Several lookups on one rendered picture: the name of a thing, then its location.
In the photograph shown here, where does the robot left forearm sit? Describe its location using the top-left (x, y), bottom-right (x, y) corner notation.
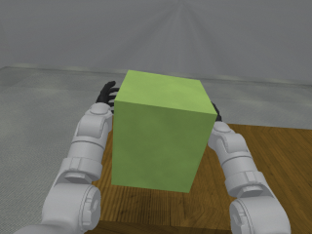
top-left (41, 102), bottom-right (113, 220)

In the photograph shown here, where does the robot right forearm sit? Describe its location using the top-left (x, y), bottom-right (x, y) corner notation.
top-left (208, 121), bottom-right (292, 233)

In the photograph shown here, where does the left robot hand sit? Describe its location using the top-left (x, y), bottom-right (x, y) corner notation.
top-left (96, 81), bottom-right (120, 114)

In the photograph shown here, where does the pedestal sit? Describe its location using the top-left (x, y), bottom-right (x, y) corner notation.
top-left (84, 116), bottom-right (312, 234)

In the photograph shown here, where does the robot left upper arm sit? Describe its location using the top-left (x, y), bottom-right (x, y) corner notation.
top-left (13, 182), bottom-right (101, 234)

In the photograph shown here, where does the carton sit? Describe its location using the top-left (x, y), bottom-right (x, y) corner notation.
top-left (111, 69), bottom-right (217, 193)

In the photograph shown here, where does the right robot hand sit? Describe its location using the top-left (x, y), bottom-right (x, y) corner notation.
top-left (212, 103), bottom-right (222, 122)

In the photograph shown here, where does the robot right upper arm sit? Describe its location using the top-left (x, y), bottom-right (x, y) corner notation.
top-left (229, 195), bottom-right (291, 234)

